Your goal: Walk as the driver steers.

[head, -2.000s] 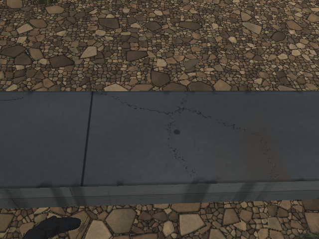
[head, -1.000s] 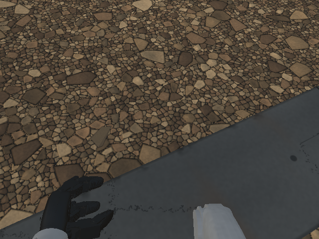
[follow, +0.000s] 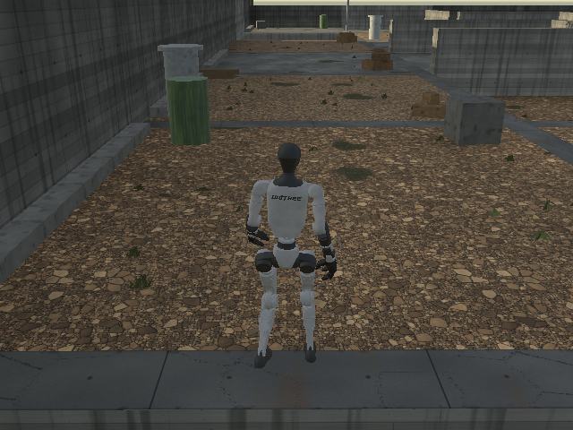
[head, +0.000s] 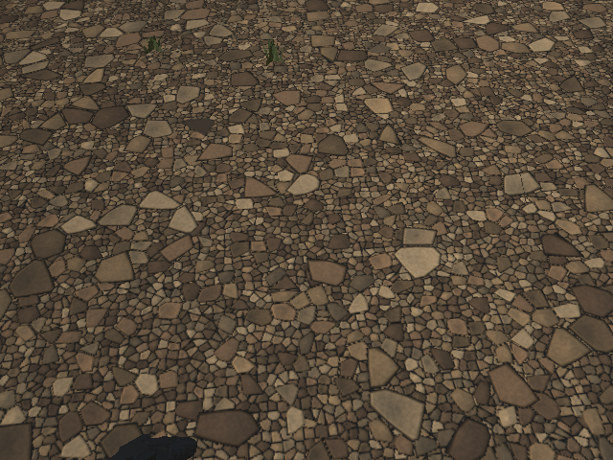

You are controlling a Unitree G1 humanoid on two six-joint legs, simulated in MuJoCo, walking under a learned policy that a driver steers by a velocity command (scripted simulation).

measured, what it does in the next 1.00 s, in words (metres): walks ahead, turning left: left foot, then right foot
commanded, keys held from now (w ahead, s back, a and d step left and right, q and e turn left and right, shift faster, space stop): q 0.88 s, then no key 0.12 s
